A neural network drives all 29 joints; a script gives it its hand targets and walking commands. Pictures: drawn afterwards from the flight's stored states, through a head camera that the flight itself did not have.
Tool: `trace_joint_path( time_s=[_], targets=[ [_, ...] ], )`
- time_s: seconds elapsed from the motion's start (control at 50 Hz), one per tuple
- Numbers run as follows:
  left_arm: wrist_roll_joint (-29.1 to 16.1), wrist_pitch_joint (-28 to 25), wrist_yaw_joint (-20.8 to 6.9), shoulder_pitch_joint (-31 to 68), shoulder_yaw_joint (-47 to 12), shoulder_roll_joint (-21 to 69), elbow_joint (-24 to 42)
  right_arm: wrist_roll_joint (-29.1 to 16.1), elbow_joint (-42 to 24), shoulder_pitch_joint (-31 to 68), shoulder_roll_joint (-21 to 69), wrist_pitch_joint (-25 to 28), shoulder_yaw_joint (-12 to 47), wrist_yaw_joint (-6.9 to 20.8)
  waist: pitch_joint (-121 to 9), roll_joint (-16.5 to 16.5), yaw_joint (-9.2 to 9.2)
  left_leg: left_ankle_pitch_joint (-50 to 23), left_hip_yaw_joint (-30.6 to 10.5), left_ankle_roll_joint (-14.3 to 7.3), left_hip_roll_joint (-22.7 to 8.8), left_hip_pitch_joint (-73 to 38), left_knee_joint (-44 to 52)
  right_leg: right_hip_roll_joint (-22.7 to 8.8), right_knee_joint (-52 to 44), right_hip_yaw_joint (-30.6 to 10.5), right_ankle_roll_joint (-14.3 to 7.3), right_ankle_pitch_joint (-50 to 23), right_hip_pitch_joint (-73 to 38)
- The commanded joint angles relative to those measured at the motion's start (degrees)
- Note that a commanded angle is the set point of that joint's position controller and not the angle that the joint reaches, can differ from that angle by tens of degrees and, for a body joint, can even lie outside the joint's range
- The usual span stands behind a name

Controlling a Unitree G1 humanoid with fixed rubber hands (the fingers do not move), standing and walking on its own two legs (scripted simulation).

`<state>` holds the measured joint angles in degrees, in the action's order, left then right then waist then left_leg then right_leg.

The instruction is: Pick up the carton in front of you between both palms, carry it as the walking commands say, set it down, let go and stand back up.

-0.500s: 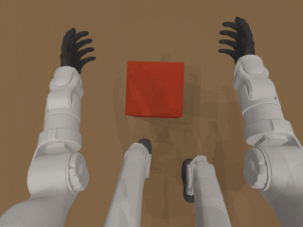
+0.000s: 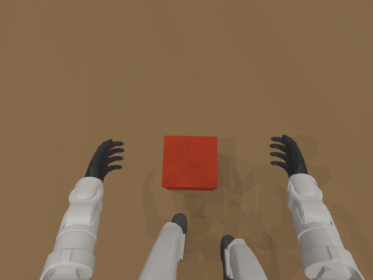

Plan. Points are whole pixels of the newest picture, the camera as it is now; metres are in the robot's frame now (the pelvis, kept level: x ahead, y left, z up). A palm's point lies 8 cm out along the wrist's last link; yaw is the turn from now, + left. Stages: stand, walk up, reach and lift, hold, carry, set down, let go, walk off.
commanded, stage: let go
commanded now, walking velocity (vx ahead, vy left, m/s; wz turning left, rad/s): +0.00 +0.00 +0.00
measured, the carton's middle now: (190, 165) +0.42 +0.07 -0.59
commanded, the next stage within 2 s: stand in 0.90 s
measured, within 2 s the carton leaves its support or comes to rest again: neither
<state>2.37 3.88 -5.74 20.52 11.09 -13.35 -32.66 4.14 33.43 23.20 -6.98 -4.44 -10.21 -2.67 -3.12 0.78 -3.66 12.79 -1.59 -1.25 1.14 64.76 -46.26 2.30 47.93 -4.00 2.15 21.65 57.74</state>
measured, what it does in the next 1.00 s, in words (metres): rises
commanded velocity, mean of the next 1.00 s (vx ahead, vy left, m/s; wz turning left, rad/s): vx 0.00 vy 0.00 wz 0.00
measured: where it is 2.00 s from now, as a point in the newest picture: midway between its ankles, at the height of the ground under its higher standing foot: (202, 257)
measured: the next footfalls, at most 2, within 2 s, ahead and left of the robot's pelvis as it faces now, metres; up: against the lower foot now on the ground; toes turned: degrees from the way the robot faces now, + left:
none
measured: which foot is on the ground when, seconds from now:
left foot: down 0.00-1.00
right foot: down 0.00-1.00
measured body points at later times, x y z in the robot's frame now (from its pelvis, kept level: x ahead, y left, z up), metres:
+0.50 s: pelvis +0.04 -0.03 +0.06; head +0.08 -0.03 +0.51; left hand +0.20 +0.21 -0.02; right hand +0.23 -0.26 -0.02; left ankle +0.06 +0.10 -0.68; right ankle -0.01 -0.14 -0.68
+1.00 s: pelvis +0.05 -0.02 +0.05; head +0.06 -0.01 +0.50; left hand +0.21 +0.25 -0.03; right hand +0.22 -0.27 -0.03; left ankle +0.06 +0.10 -0.68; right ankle -0.01 -0.14 -0.68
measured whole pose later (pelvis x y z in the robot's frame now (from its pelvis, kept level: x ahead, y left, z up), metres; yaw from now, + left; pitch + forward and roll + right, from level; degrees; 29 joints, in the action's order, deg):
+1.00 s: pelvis +0.05 -0.02 +0.05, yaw +1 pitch -1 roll +0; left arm 2.0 6.1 0.6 -12.7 2.4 -16.1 -28.4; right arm 2.5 34.9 -11.3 -13.9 -2.8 -1.3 -0.3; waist 1.5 1.9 -0.8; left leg 14.8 -2.0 0.1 1.3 14.4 -30.1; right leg 1.2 28.7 -4.0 -0.1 21.4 6.2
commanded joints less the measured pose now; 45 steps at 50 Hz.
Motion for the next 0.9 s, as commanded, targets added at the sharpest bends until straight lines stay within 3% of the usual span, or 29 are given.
trace_joint_path(
  time_s=[0.0,0.16,0.32,0.42,0.52,0.62,0.76,0.78,0.8,0.88],
  targets=[
    [-1.1,-2.3,0.3,-3.7,-1.0,-3.7,6.4,-0.4,-5.3,-1.7,-5.0,2.7,-0.1,1.1,-35.7,-3.2,-0.29,-26.9,-2.8,1.8,-1.0,-54.0,2.2,2.3,-8.3,5.0,-0.3,-8.6,0.0],
    [-2.4,-4.9,1.7,-20.9,-4.6,-2.7,10.3,-1.4,-6.3,-18.3,-6.7,5.7,1.8,3.0,-24.3,-3.0,0.97,-28.8,-2.3,2.3,-0.8,-61.9,10.0,1.5,-16.5,4.1,-1.1,-12.6,-15.9],
    [-3.0,-5.1,2.3,-30.9,-6.7,-3.3,13.6,-2.4,-10.2,-29.0,-7.8,6.3,4.4,4.4,-9.4,0.8,2.35,-19.4,0.1,2.4,1.0,-64.5,19.6,-0.1,-25.8,2.6,-1.2,-15.7,-34.0],
    [-2.5,-2.5,1.8,-31.8,-6.9,-4.5,14.2,-3.6,-12.0,-32.1,-8.2,4.1,6.1,5.2,0.3,3.2,3.34,-13.0,1.7,2.5,2.3,-68.6,21.4,-2.2,-30.6,1.8,-1.6,-10.9,-34.6],
    [-1.8,0.6,1.6,-31.6,-6.3,-5.3,13.9,-4.0,-13.5,-32.3,-8.3,1.4,7.1,6.0,5.8,3.0,3.14,-11.4,2.4,2.5,3.1,-72.3,20.8,-3.7,-32.7,1.1,-2.1,-9.0,-33.4],
    [-1.0,2.4,1.6,-32.3,-6.0,-5.3,13.7,-4.0,-13.8,-32.4,-8.9,-0.4,7.0,6.3,6.7,1.4,2.64,-13.2,2.4,2.6,3.2,-73.0,20.6,-3.3,-31.6,1.2,-1.8,-12.7,-35.8],
    [-1.0,2.7,1.8,-32.3,-6.3,-4.7,14.7,-3.5,-13.8,-33.4,-9.6,-1.4,6.3,6.3,4.3,0.8,3.33,-17.5,1.6,2.3,2.7,-73.4,20.8,-1.4,-29.3,1.8,-1.1,-19.4,-40.3],
    [0.0,5.8,3.3,-30.9,-6.2,-6.5,17.5,-4.6,-10.4,-36.9,-9.5,0.2,5.9,5.0,1.2,-0.9,3.51,-16.7,1.8,2.6,4.3,-69.8,18.9,-1.2,-26.3,1.7,-0.9,-26.0,-44.2],
    [-0.3,6.4,3.8,-32.1,-6.7,-6.1,16.1,-4.5,-11.2,-36.1,-9.7,0.5,6.5,4.5,0.8,0.9,3.62,-16.6,1.7,2.3,4.0,-68.7,18.6,-1.1,-25.3,1.8,-0.4,-28.1,-44.3],
    [-0.8,7.1,4.8,-32.7,-7.4,-5.0,16.1,-4.6,-12.3,-34.7,-10.1,0.9,7.0,4.1,1.0,1.2,2.79,-17.6,1.3,2.3,3.5,-66.8,18.2,-0.6,-24.9,2.2,-0.7,-26.4,-43.6]
  ],
)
